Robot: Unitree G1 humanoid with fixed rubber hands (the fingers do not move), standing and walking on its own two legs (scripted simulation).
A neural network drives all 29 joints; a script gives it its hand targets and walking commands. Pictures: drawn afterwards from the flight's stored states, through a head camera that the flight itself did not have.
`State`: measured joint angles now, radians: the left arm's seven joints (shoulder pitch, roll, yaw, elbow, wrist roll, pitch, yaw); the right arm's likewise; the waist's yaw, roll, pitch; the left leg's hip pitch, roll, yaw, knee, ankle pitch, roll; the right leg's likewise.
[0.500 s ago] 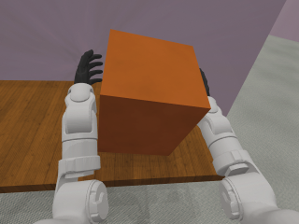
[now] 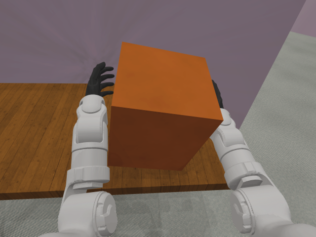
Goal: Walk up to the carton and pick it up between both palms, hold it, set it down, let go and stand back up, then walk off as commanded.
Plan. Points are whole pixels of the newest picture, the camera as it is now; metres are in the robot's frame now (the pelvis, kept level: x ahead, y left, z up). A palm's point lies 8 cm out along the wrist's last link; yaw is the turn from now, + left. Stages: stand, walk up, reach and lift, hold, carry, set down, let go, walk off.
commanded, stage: set down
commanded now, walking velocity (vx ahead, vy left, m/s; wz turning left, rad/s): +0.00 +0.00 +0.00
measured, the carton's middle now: (155, 113) +0.38 -0.01 +0.13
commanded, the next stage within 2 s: none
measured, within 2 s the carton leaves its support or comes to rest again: neither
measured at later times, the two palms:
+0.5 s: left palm (102, 105) +0.39 +0.13 +0.15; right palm (213, 114) +0.38 -0.17 +0.12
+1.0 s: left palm (105, 113) +0.39 +0.13 +0.12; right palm (211, 119) +0.38 -0.17 +0.09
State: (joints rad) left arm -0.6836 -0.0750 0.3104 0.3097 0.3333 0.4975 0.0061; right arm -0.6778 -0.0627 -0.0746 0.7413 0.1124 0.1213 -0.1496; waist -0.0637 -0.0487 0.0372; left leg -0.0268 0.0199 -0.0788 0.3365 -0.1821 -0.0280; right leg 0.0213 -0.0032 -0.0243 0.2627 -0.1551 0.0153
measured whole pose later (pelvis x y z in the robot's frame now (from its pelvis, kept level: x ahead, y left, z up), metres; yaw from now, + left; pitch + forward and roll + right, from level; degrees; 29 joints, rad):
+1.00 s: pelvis +0.01 -0.01 +0.00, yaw -2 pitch -1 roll -1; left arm -0.59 -0.11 0.29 0.47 0.29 0.28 0.08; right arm -0.61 -0.05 -0.15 0.83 0.01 -0.01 -0.10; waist -0.01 -0.03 -0.01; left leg -0.12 0.03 -0.05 0.30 -0.17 -0.04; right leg -0.09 0.01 0.00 0.26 -0.15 0.01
